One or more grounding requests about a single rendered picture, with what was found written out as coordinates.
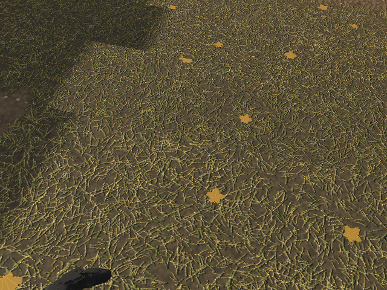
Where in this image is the robot left hand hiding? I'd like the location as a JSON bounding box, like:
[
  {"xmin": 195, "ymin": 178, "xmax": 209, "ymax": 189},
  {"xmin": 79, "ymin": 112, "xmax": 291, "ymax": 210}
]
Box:
[{"xmin": 43, "ymin": 267, "xmax": 111, "ymax": 290}]

